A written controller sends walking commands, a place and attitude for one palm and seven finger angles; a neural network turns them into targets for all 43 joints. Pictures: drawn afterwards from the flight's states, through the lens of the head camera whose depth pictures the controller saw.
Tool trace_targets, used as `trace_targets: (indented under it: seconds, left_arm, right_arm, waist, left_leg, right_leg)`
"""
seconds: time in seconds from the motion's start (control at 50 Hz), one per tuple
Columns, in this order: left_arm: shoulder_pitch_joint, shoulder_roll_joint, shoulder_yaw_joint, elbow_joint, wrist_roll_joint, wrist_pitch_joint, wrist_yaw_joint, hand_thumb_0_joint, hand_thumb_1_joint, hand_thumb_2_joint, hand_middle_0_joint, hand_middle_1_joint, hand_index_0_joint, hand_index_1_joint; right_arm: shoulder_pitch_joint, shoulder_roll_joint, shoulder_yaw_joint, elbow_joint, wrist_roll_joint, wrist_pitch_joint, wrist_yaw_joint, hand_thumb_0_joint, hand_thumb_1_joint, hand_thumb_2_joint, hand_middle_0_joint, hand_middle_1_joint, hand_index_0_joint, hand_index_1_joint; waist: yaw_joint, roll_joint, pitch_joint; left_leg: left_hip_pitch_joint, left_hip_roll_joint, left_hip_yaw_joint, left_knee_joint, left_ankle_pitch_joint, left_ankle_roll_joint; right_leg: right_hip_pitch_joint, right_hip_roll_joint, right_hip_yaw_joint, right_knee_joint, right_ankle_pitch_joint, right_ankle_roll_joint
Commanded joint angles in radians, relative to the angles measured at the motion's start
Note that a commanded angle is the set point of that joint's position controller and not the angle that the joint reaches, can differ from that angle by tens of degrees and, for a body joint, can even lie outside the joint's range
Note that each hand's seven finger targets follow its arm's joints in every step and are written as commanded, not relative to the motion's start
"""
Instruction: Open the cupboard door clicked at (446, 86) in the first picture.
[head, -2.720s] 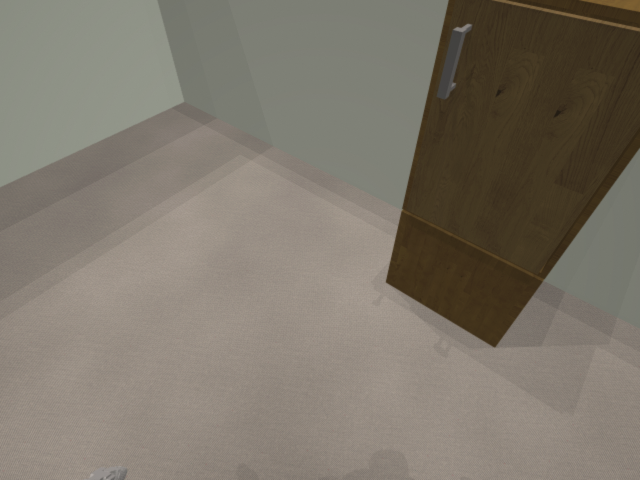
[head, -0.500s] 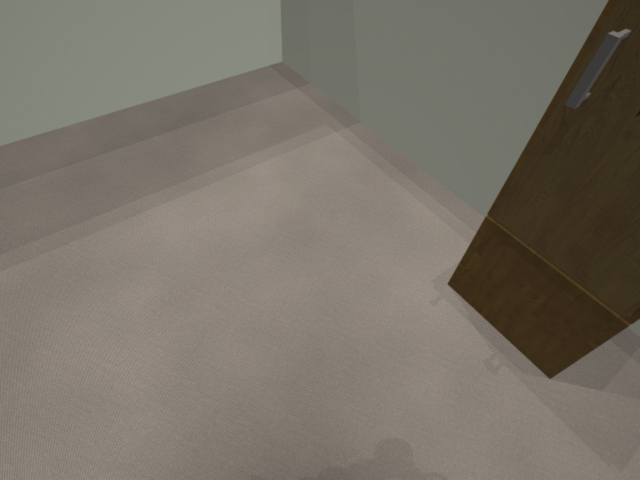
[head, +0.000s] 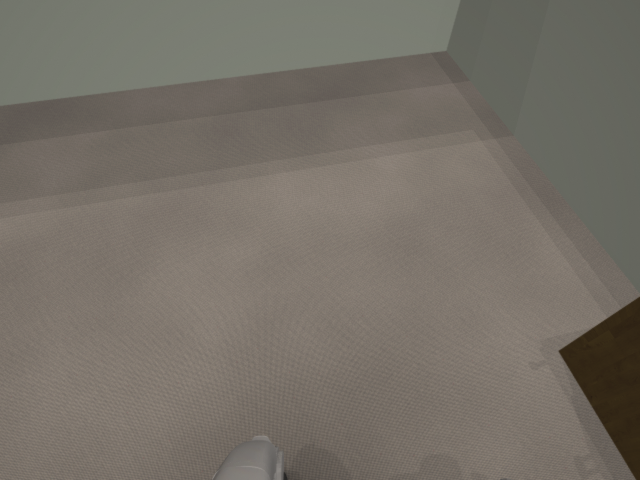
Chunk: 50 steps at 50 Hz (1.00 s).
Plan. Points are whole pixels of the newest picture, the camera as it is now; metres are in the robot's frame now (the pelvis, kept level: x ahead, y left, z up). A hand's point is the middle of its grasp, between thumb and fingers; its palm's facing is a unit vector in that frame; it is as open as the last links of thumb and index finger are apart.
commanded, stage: turn to face it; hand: left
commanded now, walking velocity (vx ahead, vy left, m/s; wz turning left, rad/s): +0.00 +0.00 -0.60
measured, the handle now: out of the picture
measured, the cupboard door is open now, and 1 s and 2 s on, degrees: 0 0 0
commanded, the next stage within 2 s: none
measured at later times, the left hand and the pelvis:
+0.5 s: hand (201, 457) +0.16 +0.19 -0.17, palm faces -0.11 -0.96 -0.25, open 7.4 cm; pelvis +0.07 -0.01 -0.01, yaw -11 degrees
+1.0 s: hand (234, 378) +0.27 +0.16 -0.17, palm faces -0.40 -0.88 -0.23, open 7.4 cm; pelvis +0.09 +0.01 +0.00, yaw -27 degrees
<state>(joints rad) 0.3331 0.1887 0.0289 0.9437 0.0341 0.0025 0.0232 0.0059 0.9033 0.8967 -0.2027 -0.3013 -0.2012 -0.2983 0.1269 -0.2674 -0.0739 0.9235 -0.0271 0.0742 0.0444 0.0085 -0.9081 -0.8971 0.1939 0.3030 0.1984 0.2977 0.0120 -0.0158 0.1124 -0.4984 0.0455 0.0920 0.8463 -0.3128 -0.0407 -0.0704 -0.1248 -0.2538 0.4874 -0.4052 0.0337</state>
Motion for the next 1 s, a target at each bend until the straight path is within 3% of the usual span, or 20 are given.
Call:
trace_targets:
  seconds: [0.0, 0.02, 0.04, 0.06, 0.1, 0.14, 0.28, 0.42, 0.46, 0.48, 0.5, 0.52, 0.54, 0.58, 0.62, 0.82, 0.88, 0.94, 0.96, 0.98]
  left_arm:
    - [0.05, 0.231, 0.061, -0.051, -0.005, -0.021, 0.012, 0.0, 0.9, 0.9, -0.2, -0.3, -0.2, -0.3]
    - [0.046, 0.216, 0.051, -0.058, -0.018, -0.024, 0.01, 0.0, 0.9, 0.9, -0.2, -0.3, -0.2, -0.3]
    - [0.086, 0.137, 0.034, -0.074, -0.035, -0.025, 0.001, 0.0, 0.9, 0.9, -0.2, -0.3, -0.2, -0.3]
    - [0.055, 0.132, 0.025, -0.078, -0.03, -0.013, 0.017, 0.0, 0.9, 0.9, -0.2, -0.3, -0.2, -0.3]
    - [0.012, 0.125, 0.025, -0.023, -0.029, 0.001, 0.022, 0.0, 0.9, 0.9, -0.2, -0.3, -0.2, -0.3]
    - [0.008, 0.122, 0.027, 0.025, -0.02, 0.011, 0.009, 0.0, 0.9, 0.9, -0.2, -0.3, -0.2, -0.3]
    - [-0.001, 0.078, 0.048, 0.014, -0.012, 0.057, -0.016, 0.0, 0.9, 0.9, -0.2, -0.3, -0.2, -0.3]
    - [-0.068, 0.073, 0.067, -0.063, -0.007, 0.036, -0.032, 0.0, 0.9, 0.9, -0.2, -0.3, -0.2, -0.3]
    - [0.002, 0.112, 0.077, -0.05, -0.002, 0.022, -0.032, 0.0, 0.9, 0.9, -0.2, -0.3, -0.2, -0.3]
    - [0.053, 0.206, 0.092, -0.044, 0.006, 0.006, -0.023, 0.0, 0.9, 0.9, -0.2, -0.3, -0.2, -0.3]
    - [0.085, 0.281, 0.104, -0.044, -0.006, 0.002, -0.015, 0.0, 0.9, 0.9, -0.2, -0.3, -0.2, -0.3]
    - [0.077, 0.278, 0.109, -0.056, -0.015, 0.006, -0.004, 0.0, 0.9, 0.9, -0.2, -0.3, -0.2, -0.3]
    - [0.001, 0.259, 0.105, -0.072, -0.013, 0.014, -0.001, 0.0, 0.9, 0.9, -0.2, -0.3, -0.2, -0.3]
    - [-0.129, 0.211, 0.088, -0.108, -0.011, 0.017, 0.0, 0.0, 0.9, 0.9, -0.2, -0.3, -0.2, -0.3]
    - [-0.144, 0.206, 0.081, -0.109, -0.012, 0.009, -0.004, 0.0, 0.9, 0.9, -0.2, -0.3, -0.2, -0.3]
    - [-0.115, 0.243, 0.089, -0.096, -0.01, 0.019, -0.016, 0.0, 0.9, 0.9, -0.2, -0.3, -0.2, -0.3]
    - [-0.162, 0.257, 0.093, -0.117, -0.006, 0.028, -0.015, 0.0, 0.9, 0.9, -0.2, -0.3, -0.2, -0.3]
    - [-0.22, 0.242, 0.091, -0.135, -0.018, 0.038, -0.017, 0.0, 0.9, 0.9, -0.2, -0.3, -0.2, -0.3]
    - [-0.219, 0.201, 0.083, -0.148, -0.024, 0.041, -0.022, 0.0, 0.9, 0.9, -0.2, -0.3, -0.2, -0.3]
    - [-0.192, 0.142, 0.073, -0.169, -0.031, 0.044, -0.035, 0.0, 0.9, 0.9, -0.2, -0.3, -0.2, -0.3]
  right_arm:
    - [0.048, -0.046, 0.005, -0.078, -0.002, -0.054, -0.021, 0.0, -0.9, -0.9, 0.2, 0.3, 0.2, 0.3]
    - [0.153, -0.102, -0.008, -0.049, -0.009, -0.067, -0.031, 0.0, -0.9, -0.9, 0.2, 0.3, 0.2, 0.3]
    - [0.233, -0.221, -0.033, -0.029, -0.005, -0.076, -0.04, 0.0, -0.9, -0.9, 0.2, 0.3, 0.2, 0.3]
    - [0.259, -0.24, -0.027, -0.026, 0.026, -0.071, -0.049, 0.0, -0.9, -0.9, 0.2, 0.3, 0.2, 0.3]
    - [0.118, -0.16, -0.006, -0.027, 0.02, -0.094, -0.076, 0.0, -0.9, -0.9, 0.2, 0.3, 0.2, 0.3]
    - [0.029, -0.089, 0.021, -0.015, 0.014, -0.106, -0.081, 0.0, -0.9, -0.9, 0.2, 0.3, 0.2, 0.3]
    - [-0.002, -0.081, -0.004, -0.008, 0.009, -0.076, -0.073, 0.0, -0.9, -0.9, 0.2, 0.3, 0.2, 0.3]
    - [0.01, -0.097, -0.04, -0.008, 0.0, -0.068, -0.067, 0.0, -0.9, -0.9, 0.2, 0.3, 0.2, 0.3]
    - [0.013, -0.094, -0.041, -0.016, 0.006, -0.066, -0.062, 0.0, -0.9, -0.9, 0.2, 0.3, 0.2, 0.3]
    - [0.038, -0.046, -0.03, -0.035, 0.011, -0.064, -0.056, 0.0, -0.9, -0.9, 0.2, 0.3, 0.2, 0.3]
    - [0.003, 0.005, -0.011, -0.083, 0.017, -0.058, -0.056, 0.0, -0.9, -0.9, 0.2, 0.3, 0.2, 0.3]
    - [-0.031, -0.02, -0.009, -0.094, 0.02, -0.046, -0.065, 0.0, -0.9, -0.9, 0.2, 0.3, 0.2, 0.3]
    - [-0.068, -0.027, -0.015, -0.096, 0.02, -0.044, -0.066, 0.0, -0.9, -0.9, 0.2, 0.3, 0.2, 0.3]
    - [-0.018, -0.042, -0.014, -0.065, 0.007, -0.044, -0.059, 0.0, -0.9, -0.9, 0.2, 0.3, 0.2, 0.3]
    - [0.03, -0.04, -0.009, -0.042, 0.005, -0.043, -0.059, 0.0, -0.9, -0.9, 0.2, 0.3, 0.2, 0.3]
    - [0.012, -0.056, 0.002, -0.075, 0.014, -0.049, -0.07, 0.0, -0.9, -0.9, 0.2, 0.3, 0.2, 0.3]
    - [0.056, -0.051, 0.005, -0.082, 0.022, -0.057, -0.072, 0.0, -0.9, -0.9, 0.2, 0.3, 0.2, 0.3]
    - [0.179, -0.056, 0.004, -0.055, 0.026, -0.071, -0.082, 0.0, -0.9, -0.9, 0.2, 0.3, 0.2, 0.3]
    - [0.201, -0.098, -0.003, -0.054, 0.022, -0.079, -0.085, 0.0, -0.9, -0.9, 0.2, 0.3, 0.2, 0.3]
    - [0.167, -0.197, -0.019, -0.082, 0.007, -0.08, -0.084, 0.0, -0.9, -0.9, 0.2, 0.3, 0.2, 0.3]
  waist:
    - [-0.033, -0.177, -0.17]
    - [-0.089, -0.084, -0.275]
    - [-0.104, 0.231, -0.39]
    - [-0.106, 0.152, -0.432]
    - [-0.069, 0.174, -0.294]
    - [-0.019, 0.148, -0.141]
    - [-0.004, 0.132, -0.072]
    - [-0.008, 0.172, -0.077]
    - [0.036, 0.073, -0.113]
    - [0.061, -0.167, -0.149]
    - [0.078, -0.306, -0.161]
    - [0.092, -0.28, -0.201]
    - [0.075, -0.235, -0.138]
    - [0.011, -0.093, -0.129]
    - [-0.002, -0.081, -0.16]
    - [0.024, -0.103, -0.171]
    - [0.004, -0.129, -0.174]
    - [-0.054, -0.117, -0.187]
    - [-0.064, 0.009, -0.187]
    - [-0.044, 0.32, -0.138]
  left_leg:
    - [0.25, -0.091, 0.087, -0.316, 0.099, 0.046]
    - [0.538, 0.019, 0.018, -0.397, 0.405, 0.085]
    - [0.81, 0.355, -0.377, -0.353, 0.964, 0.251]
    - [0.726, 0.43, -0.326, -0.363, 1.096, 0.295]
    - [0.565, 0.354, -0.224, -0.416, 0.933, 0.251]
    - [0.414, 0.272, -0.115, -0.47, 0.839, 0.204]
    - [0.334, 0.297, 0.006, -0.515, 0.499, 0.201]
    - [0.372, 0.327, 0.062, -0.394, 0.432, 0.155]
    - [0.296, 0.273, 0.133, -0.198, 0.362, 0.09]
    - [0.125, 0.17, 0.181, 0.063, 0.089, 0.021]
    - [-0.049, 0.038, 0.083, 0.285, -0.331, -0.015]
    - [-0.041, 0.048, -0.061, 0.344, -0.328, 0.0]
    - [-0.08, 0.05, -0.09, 0.397, -0.27, 0.002]
    - [-0.046, 0.073, -0.095, 0.358, -0.116, -0.012]
    - [-0.017, 0.06, -0.081, 0.285, -0.08, -0.026]
    - [0.034, 0.016, -0.082, 0.033, -0.106, -0.038]
    - [0.13, -0.005, -0.079, -0.109, -0.124, -0.021]
    - [0.344, -0.013, -0.063, -0.397, 0.036, -0.005]
    - [0.445, 0.08, -0.163, -0.52, 0.017, 0.028]
    - [0.469, 0.334, -0.433, -0.645, -0.014, 0.116]
  right_leg:
    - [0.041, -0.176, 0.056, 0.202, 1.033, -0.069]
    - [-0.123, -0.147, 0.056, 0.406, 0.852, -0.031]
    - [-0.45, 0.017, 0.088, 0.693, -0.053, 0.021]
    - [-0.401, 0.01, 0.227, 0.761, -0.242, 0.007]
    - [-0.415, 0.001, 0.308, 0.728, -0.147, 0.016]
    - [-0.353, -0.005, 0.289, 0.61, -0.082, 0.014]
    - [-0.362, 0.029, 0.199, 0.504, -0.018, 0.027]
    - [-0.292, 0.06, 0.149, 0.241, 0.049, 0.001]
    - [-0.127, 0.077, 0.141, 0.056, 0.25, -0.018]
    - [0.006, -0.095, 0.408, -0.072, 0.494, -0.09]
    - [0.019, -0.286, 0.674, -0.134, 0.765, -0.224]
    - [-0.035, -0.267, 0.691, -0.183, 0.582, -0.26]
    - [-0.096, -0.241, 0.705, -0.21, 0.379, -0.268]
    - [-0.145, -0.154, 0.564, -0.195, 0.279, -0.218]
    - [-0.122, -0.115, 0.509, -0.174, 0.369, -0.2]
    - [-0.084, -0.077, 0.62, -0.153, 0.428, -0.224]
    - [-0.14, -0.065, 0.658, -0.137, 0.411, -0.216]
    - [-0.259, -0.007, 0.646, -0.063, 0.347, -0.144]
    - [-0.379, 0.084, 0.577, 0.037, 0.211, -0.09]
    - [-0.564, 0.223, 0.399, 0.275, -0.066, -0.027]
